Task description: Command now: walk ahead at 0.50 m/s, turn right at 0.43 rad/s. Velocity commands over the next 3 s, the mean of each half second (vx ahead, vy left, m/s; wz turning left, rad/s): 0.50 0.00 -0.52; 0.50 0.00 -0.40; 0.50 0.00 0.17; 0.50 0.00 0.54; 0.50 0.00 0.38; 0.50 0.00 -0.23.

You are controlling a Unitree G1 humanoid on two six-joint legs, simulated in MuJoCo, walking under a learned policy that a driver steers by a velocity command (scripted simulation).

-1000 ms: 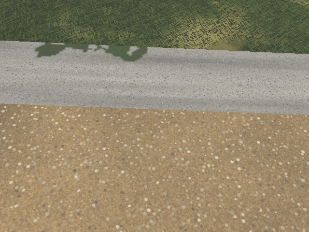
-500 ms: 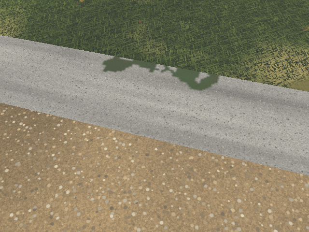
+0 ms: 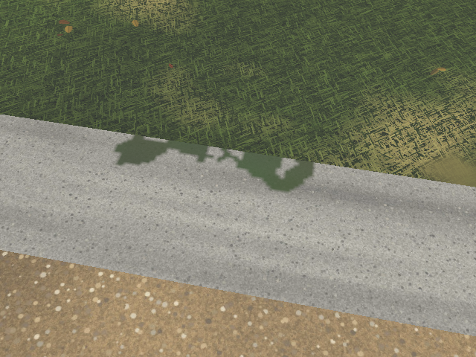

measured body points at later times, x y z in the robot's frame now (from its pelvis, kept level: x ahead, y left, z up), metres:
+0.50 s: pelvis +0.26 -0.08 -0.01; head +0.30 -0.11 +0.44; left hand +0.46 +0.15 -0.10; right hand +0.32 -0.39 -0.11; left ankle +0.27 +0.09 -0.65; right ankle +0.29 -0.15 -0.74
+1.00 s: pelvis +0.56 -0.13 +0.00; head +0.57 -0.14 +0.45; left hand +0.75 +0.04 -0.13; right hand +0.51 -0.38 -0.13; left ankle +0.63 -0.06 -0.74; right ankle +0.47 -0.22 -0.66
